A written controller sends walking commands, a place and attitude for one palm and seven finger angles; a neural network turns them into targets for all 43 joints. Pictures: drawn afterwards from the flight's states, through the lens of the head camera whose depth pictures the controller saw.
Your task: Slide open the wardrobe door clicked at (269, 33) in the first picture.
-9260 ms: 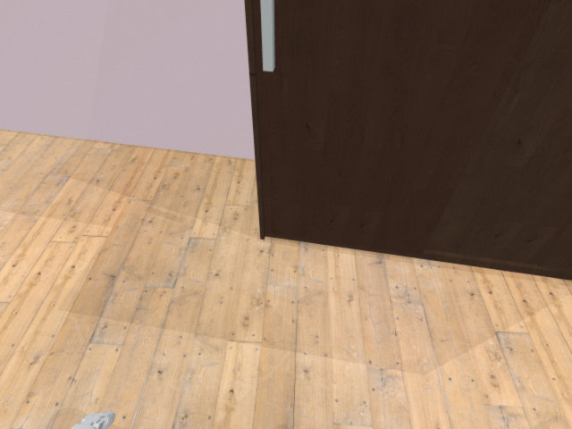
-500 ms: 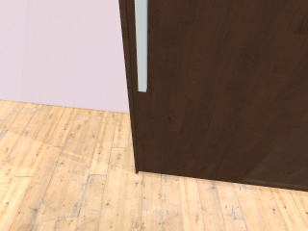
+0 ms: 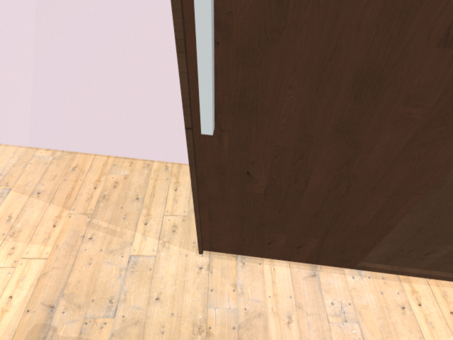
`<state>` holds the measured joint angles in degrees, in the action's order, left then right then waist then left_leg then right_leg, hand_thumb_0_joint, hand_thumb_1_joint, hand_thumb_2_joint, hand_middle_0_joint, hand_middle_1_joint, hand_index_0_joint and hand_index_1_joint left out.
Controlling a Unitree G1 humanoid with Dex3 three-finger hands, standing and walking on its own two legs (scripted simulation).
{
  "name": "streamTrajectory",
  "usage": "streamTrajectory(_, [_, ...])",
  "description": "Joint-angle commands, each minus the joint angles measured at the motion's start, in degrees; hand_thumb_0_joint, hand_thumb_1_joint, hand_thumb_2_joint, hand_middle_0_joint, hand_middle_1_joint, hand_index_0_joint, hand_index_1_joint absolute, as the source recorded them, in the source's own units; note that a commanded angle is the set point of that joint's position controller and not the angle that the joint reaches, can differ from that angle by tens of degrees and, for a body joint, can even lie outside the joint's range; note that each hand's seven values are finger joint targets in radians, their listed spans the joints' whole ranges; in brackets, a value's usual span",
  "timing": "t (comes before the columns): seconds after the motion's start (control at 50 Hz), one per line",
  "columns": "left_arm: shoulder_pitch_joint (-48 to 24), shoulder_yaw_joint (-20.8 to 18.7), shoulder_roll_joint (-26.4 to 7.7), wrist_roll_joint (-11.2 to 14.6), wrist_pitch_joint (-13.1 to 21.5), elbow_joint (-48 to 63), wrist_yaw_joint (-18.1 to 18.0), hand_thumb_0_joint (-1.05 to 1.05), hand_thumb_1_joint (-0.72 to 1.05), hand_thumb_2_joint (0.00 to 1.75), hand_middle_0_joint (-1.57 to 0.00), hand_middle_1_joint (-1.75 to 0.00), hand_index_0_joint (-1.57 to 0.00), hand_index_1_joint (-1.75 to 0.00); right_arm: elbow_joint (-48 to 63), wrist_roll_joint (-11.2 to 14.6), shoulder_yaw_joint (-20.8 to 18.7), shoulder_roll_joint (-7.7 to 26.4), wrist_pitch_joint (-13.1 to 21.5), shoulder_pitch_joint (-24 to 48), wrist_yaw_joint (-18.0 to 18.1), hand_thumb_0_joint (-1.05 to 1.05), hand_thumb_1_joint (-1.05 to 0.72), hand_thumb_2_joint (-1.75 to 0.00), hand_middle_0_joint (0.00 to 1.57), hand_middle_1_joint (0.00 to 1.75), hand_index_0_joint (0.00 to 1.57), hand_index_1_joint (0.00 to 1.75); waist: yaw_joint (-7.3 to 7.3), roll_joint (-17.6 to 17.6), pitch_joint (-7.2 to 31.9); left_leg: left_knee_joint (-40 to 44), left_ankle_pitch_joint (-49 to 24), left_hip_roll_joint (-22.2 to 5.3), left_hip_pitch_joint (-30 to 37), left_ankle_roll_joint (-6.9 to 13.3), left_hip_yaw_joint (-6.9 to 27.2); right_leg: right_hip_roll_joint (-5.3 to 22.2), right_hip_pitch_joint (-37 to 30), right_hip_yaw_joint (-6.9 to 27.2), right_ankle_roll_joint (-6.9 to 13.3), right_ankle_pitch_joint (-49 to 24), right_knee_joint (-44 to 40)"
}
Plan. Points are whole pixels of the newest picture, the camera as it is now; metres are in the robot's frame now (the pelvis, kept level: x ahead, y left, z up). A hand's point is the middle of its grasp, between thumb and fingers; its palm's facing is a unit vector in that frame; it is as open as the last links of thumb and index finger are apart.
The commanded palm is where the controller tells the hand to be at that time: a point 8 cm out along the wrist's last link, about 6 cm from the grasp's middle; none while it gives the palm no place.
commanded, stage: shuffle to correct the standing spot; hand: left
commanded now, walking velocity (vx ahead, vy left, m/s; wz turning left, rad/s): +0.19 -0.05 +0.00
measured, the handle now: (207, 61) +0.57 +0.09 +0.21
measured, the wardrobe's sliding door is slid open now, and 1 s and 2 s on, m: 0.00 0.00 0.00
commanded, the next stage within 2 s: come to a stop and stand still in 0.32 s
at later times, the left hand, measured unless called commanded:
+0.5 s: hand out of the picture +0.09 +0.17 -0.18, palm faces +0.01 -0.98 -0.18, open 7.3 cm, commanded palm none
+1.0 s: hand out of the picture +0.14 +0.17 -0.20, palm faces +0.13 -0.98 -0.17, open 7.3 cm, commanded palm none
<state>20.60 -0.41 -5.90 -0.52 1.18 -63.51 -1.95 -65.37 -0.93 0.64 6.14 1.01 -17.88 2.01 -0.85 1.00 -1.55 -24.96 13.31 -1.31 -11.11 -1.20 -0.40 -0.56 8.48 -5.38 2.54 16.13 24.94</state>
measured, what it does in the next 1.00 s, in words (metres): steps on the spot: right foot, then left foot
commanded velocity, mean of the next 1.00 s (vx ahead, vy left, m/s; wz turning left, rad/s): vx -0.01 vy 0.01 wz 0.00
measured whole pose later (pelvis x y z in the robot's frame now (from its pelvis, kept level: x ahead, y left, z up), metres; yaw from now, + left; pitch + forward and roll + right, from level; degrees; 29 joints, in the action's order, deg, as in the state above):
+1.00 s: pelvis +0.10 -0.02 -0.02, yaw +3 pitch -2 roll -1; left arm 12.1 -3.7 -10.9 -1.3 -2.2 -57.1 -2.2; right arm -55.2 -0.9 -2.9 9.0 0.0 -5.7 1.0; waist -1.9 4.0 -4.6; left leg -35.7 16.0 0.4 -17.5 1.8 -4.2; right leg 3.1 19.8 -7.1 0.9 17.6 37.4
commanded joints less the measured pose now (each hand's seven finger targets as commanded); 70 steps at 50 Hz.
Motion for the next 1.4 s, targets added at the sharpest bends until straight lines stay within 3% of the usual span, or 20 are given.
streamTrajectory(0.0, [6.57, -1.16, -4.44, -0.36, 0.48, 0.55, -0.03, 0.0, 0.9, 0.9, -0.2, -0.3, -0.2, -0.3, 1.14, -0.22, -0.81, 3.78, 0.37, -4.2, 0.23, 0.0, -0.9, -0.9, 0.2, 0.3, 0.2, 0.3, -0.22, 1.1, -2.96, 1.93, -1.9, -2.95, -2.67, 2.18, 1.28, 7.11, 1.9, 7.13, 0.74, 1.58, -6.39])
streamTrajectory(0.12, [8.27, -2.71, -6.3, -0.77, -0.21, 0.87, 0.44, 0.0, 0.9, 0.9, -0.2, -0.3, -0.2, -0.3, 2.83, -0.66, -1.28, 2.16, 0.04, -3.35, -0.4, 0.0, -0.9, -0.9, 0.2, 0.3, 0.2, 0.3, -0.77, 6.16, -8.73, -7.55, 7.06, -0.66, -10.39, 2.38, -3.21, 11.19, 4.76, 13.64, 4.36, 19.41, -12.05])
streamTrajectory(0.2, [6.62, -2.99, -5.69, -0.82, 0.22, 1.68, 0.75, 0.0, 0.9, 0.9, -0.2, -0.3, -0.2, -0.3, 2.67, -0.58, -1.42, 1.91, 0.89, -6.31, -0.62, 0.0, -0.9, -0.9, 0.2, 0.3, 0.2, 0.3, 1.35, 0.55, -9.41, -4.59, 5.78, -1.62, -5.55, 3.0, -2.81, 9.93, 9.25, 10.68, 5.0, 14.84, -7.02])
streamTrajectory(0.26, [6.07, -2.55, -2.7, -0.92, 0.73, 2.34, 1.34, 0.0, 0.9, 0.9, -0.2, -0.3, -0.2, -0.3, -0.22, -0.71, -2.51, 6.64, 1.83, -13.43, 0.13, 0.0, -0.9, -0.9, 0.2, 0.3, 0.2, 0.3, 3.09, -15.88, -6.58, 5.9, -0.36, -12.3, 3.47, 8.79, 13.87, 1.41, 15.89, -0.68, 1.3, 6.32, 13.58])
streamTrajectory(0.3, [0.38, -2.25, -3.08, -1.44, 1.06, 4.54, 1.27, 0.0, 0.9, 0.9, -0.2, -0.3, -0.2, -0.3, -1.25, -1.09, -2.79, 8.11, 1.81, -18.01, 1.02, 0.0, -0.9, -0.9, 0.2, 0.3, 0.2, 0.3, 5.37, -16.63, -8.32, 9.4, -16.14, -19.23, 11.29, 15.61, 23.72, 0.92, 29.51, 0.78, 0.42, 17.05, 29.51])
streamTrajectory(0.36, [-2.96, -2.82, -2.72, -1.19, 1.38, 5.69, 1.9, 0.0, 0.9, 0.9, -0.2, -0.3, -0.2, -0.3, -0.22, -1.22, -2.81, 7.66, 2.53, -15.09, 1.16, 0.0, -0.9, -0.9, 0.2, 0.3, 0.2, 0.3, 3.82, -6.45, -6.48, 7.13, -27.63, -19.64, 9.55, 15.61, 18.13, 4.57, 28.91, 3.73, 0.0, 14.72, 33.59])
streamTrajectory(0.44, [-4.17, -2.72, -0.51, -0.82, 0.77, 6.34, 2.42, 0.0, 0.9, 0.9, -0.2, -0.3, -0.2, -0.3, 1.22, -1.33, -3.03, 7.62, 2.49, -9.89, 1.2, 0.0, -0.9, -0.9, 0.2, 0.3, 0.2, 0.3, 1.74, -9.01, -4.44, 6.63, -28.83, -13.14, 5.41, 10.77, 7.58, 3.72, 19.57, 0.86, -0.87, 8.33, 20.62])
streamTrajectory(0.52, [4.45, -3.57, -4.71, -0.55, 1.42, 3.0, 1.23, 0.0, 0.9, 0.9, -0.2, -0.3, -0.2, -0.3, 1.39, 0.0, -3.18, 7.02, 1.44, -8.83, 1.07, 0.0, -0.9, -0.9, 0.2, 0.3, 0.2, 0.3, -2.6, -5.54, 1.43, -5.15, -30.95, -7.25, 1.88, 4.07, 1.78, 2.58, -1.89, -0.53, -2.38, -16.08, -1.68])
streamTrajectory(0.56, [8.12, -4.75, -12.13, -0.73, 1.91, 1.76, -0.12, 0.0, 0.9, 0.9, -0.2, -0.3, -0.2, -0.3, 2.13, 0.95, -2.77, 3.25, 1.47, -11.49, 0.22, 0.0, -0.9, -0.9, 0.2, 0.3, 0.2, 0.3, -2.7, 10.66, 10.06, -15.85, 4.76, -0.98, -9.32, 0.35, -2.24, 19.24, -17.38, 13.67, 3.03, -54.94, 4.1])
streamTrajectory(0.6, [5.03, -4.8, -13.43, -0.56, 1.35, 3.13, -0.31, 0.0, 0.9, 0.9, -0.2, -0.3, -0.2, -0.3, 2.9, 1.56, -3.58, 3.22, -0.12, -10.25, 0.94, 0.0, -0.9, -0.9, 0.2, 0.3, 0.2, 0.3, -2.31, 18.21, 10.18, -28.59, 23.51, -0.37, -8.99, 0.41, 0.06, 23.62, -11.48, 14.32, 9.32, -69.16, 3.25])
streamTrajectory(0.64, [0.18, -4.13, -10.87, -1.05, 0.16, 4.39, -1.08, 0.0, 0.9, 0.9, -0.2, -0.3, -0.2, -0.3, 3.11, 1.17, -3.36, 2.49, -1.15, -4.9, 0.9, 0.0, -0.9, -0.9, 0.2, 0.3, 0.2, 0.3, -2.52, 14.16, 2.09, -33.93, 22.44, -1.19, -12.32, 0.48, 0.77, 22.83, -3.6, 12.81, 10.67, -63.35, 1.89])
streamTrajectory(0.72, [-3.56, -4.57, -11.84, -1.35, -0.84, 6.64, -1.28, 0.0, 0.9, 0.9, -0.2, -0.3, -0.2, -0.3, 3.62, 0.56, -3.55, 1.59, -2.46, -2.91, -0.16, 0.0, -0.9, -0.9, 0.2, 0.3, 0.2, 0.3, -1.05, 5.02, 2.4, -31.06, 16.32, 0.62, -11.22, -0.23, -1.63, 19.64, 0.47, 8.43, 8.58, -51.01, -0.22])
streamTrajectory(0.9, [-7.09, -5.02, -13.12, -1.39, -1.73, 9.74, -0.75, 0.0, 0.9, 0.9, -0.2, -0.3, -0.2, -0.3, 8.19, 0.23, -4.01, 4.7, -2.18, 0.19, -0.82, 0.0, -0.9, -0.9, 0.2, 0.3, 0.2, 0.3, 1.77, 7.16, 4.26, -9.32, 3.07, 0.67, -0.41, -0.24, -2.75, 17.75, 8.63, 10.21, 6.97, -24.28, 0.33])
streamTrajectory(0.92, [-7.04, -4.85, -11.78, -1.18, -1.98, 9.79, -0.66, 0.0, 0.9, 0.9, -0.2, -0.3, -0.2, -0.3, 7.67, 0.23, -4.0, 5.02, -1.73, -1.34, -0.79, 0.0, -0.9, -0.9, 0.2, 0.3, 0.2, 0.3, 2.48, 3.78, 4.47, -2.14, -2.6, -0.32, 4.75, 0.07, -2.83, 15.16, 11.29, 8.82, 4.88, -16.79, 3.3])
streamTrajectory(0.96, [-4.72, -3.71, -6.69, -0.46, -3.18, 10.66, -0.28, 0.0, 0.9, 0.9, -0.2, -0.3, -0.2, -0.3, 10.48, -0.6, -4.87, 12.35, -1.39, 1.54, -0.54, 0.0, -0.9, -0.9, 0.2, 0.3, 0.2, 0.3, 1.45, -19.68, 0.65, 10.27, -12.19, -16.99, -1.54, 7.0, 16.31, 2.39, 17.4, 0.86, -2.2, 15.68, 18.48])
streamTrajectory(0.98, [-5.03, -3.9, -7.66, -0.73, -3.54, 10.36, -0.39, 0.0, 0.9, 0.9, -0.2, -0.3, -0.2, -0.3, 12.34, -0.92, -4.73, 13.02, -1.87, 5.62, -0.47, 0.0, -0.9, -0.9, 0.2, 0.3, 0.2, 0.3, 1.04, -16.39, -1.38, 12.51, -7.02, -18.81, -10.38, 11.19, 16.21, 2.27, 13.59, 5.14, -2.04, 16.33, 27.09])
streamTrajectory(1.1, [2.31, -3.66, -6.78, -1.54, -3.96, 5.72, 0.1, 0.0, 0.9, 0.9, -0.2, -0.3, -0.2, -0.3, 13.94, -0.07, -3.55, 9.79, -1.2, 10.31, -0.17, 0.0, -0.9, -0.9, 0.2, 0.3, 0.2, 0.3, -1.77, -6.73, -1.37, 14.91, 10.0, -10.28, -10.85, 8.41, 7.88, 1.88, 15.38, 7.1, -3.26, 5.04, 38.6])
streamTrajectory(1.24, [2.17, -1.89, -4.59, -1.36, -2.39, 5.31, 0.21, 0.0, 0.9, 0.9, -0.2, -0.3, -0.2, -0.3, 9.63, -0.28, -4.44, 9.46, -0.7, 1.72, -0.11, 0.0, -0.9, -0.9, 0.2, 0.3, 0.2, 0.3, 1.74, -5.94, 5.06, 13.39, 0.81, -12.26, 6.34, 11.36, 11.93, 3.33, 11.0, 4.07, -3.17, 12.78, 10.18])
streamTrajectory(1.32, [8.71, -1.89, -6.81, -1.33, -1.06, 1.34, -0.51, 0.0, 0.9, 0.9, -0.2, -0.3, -0.2, -0.3, 7.4, 0.45, -4.59, 8.63, -0.6, 1.86, -0.74, 0.0, -0.9, -0.9, 0.2, 0.3, 0.2, 0.3, -0.3, -0.99, 4.94, 9.89, 0.74, -6.69, -1.32, 4.92, 6.12, 5.22, -3.07, 5.54, -0.78, -2.77, -7.99])
streamTrajectory(1.38, [7.37, -1.26, -7.41, -1.0, -0.82, 0.87, -0.51, 0.0, 0.9, 0.9, -0.2, -0.3, -0.2, -0.3, 6.58, 0.3, -3.36, 5.56, -0.63, 1.88, -1.12, 0.0, -0.9, -0.9, 0.2, 0.3, 0.2, 0.3, 1.15, 3.16, 2.09, 4.18, -4.48, -2.08, 3.68, 1.91, 0.57, 11.04, 5.54, 10.19, 2.27, 0.22, -9.68])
